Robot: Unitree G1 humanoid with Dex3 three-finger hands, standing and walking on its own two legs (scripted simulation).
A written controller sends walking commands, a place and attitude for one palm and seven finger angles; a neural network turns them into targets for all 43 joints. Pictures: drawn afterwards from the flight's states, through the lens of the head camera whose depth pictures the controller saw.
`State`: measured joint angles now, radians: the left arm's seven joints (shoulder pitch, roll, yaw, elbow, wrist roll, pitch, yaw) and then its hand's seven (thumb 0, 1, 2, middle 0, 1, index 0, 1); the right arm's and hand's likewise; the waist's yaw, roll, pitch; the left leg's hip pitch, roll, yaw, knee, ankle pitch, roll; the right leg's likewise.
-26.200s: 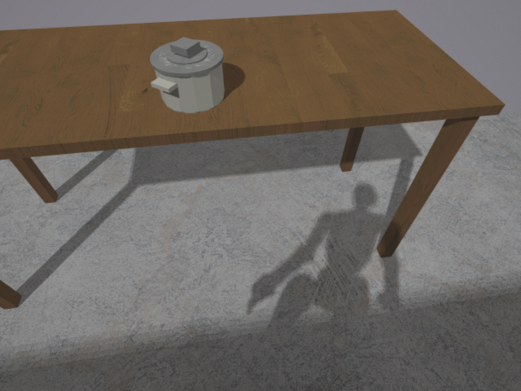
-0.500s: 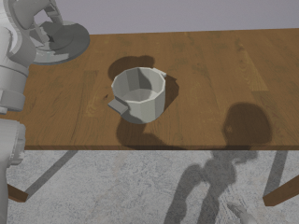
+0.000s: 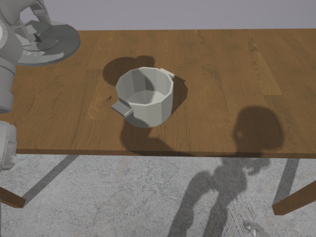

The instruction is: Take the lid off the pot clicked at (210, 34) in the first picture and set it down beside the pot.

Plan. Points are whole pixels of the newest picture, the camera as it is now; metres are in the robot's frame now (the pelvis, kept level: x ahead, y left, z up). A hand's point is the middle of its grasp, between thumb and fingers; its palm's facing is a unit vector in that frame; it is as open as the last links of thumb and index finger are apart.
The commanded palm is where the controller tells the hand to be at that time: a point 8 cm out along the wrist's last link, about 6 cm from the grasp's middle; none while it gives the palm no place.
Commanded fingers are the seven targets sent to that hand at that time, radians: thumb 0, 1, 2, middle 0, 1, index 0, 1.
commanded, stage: lower the lid onto the table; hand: left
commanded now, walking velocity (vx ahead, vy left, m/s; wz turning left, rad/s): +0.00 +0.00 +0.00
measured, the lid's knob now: (36, 31) +0.49 +0.27 +0.27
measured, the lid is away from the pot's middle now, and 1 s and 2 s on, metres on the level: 0.23 0.22 0.24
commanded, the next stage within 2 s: none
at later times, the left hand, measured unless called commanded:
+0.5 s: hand (29, 43) +0.45 +0.27 +0.26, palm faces -0.14 -0.09 -0.99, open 8.2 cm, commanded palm +0.42 +0.27 +0.33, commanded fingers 0.00 0.36 1.33 -1.02 -0.73 -0.94 -0.66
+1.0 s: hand (39, 61) +0.44 +0.27 +0.23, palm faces -0.22 -0.08 -0.97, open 8.2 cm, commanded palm +0.42 +0.27 +0.30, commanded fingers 0.00 0.36 1.33 -1.02 -0.73 -0.94 -0.66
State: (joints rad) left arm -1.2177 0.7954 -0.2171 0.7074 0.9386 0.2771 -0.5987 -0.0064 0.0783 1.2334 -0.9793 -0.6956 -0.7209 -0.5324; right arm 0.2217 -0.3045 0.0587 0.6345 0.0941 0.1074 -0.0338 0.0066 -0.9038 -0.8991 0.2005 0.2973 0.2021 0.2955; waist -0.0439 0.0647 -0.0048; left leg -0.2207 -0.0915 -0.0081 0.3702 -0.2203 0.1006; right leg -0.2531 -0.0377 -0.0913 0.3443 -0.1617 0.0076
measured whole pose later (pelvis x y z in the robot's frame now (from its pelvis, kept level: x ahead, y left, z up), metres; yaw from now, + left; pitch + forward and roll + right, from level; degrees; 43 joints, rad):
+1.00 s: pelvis -0.01 +0.00 +0.00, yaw -1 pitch +3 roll -1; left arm -1.02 0.77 -0.13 0.70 0.90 0.23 -0.57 0.00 0.09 1.23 -0.98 -0.70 -0.71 -0.53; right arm 0.22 -0.30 0.05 0.62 0.09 0.13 -0.02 0.01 -0.90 -0.90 0.20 0.30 0.20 0.30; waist -0.06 0.07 0.00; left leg -0.22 -0.08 0.00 0.40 -0.23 0.10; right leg -0.25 -0.03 -0.08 0.36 -0.16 0.01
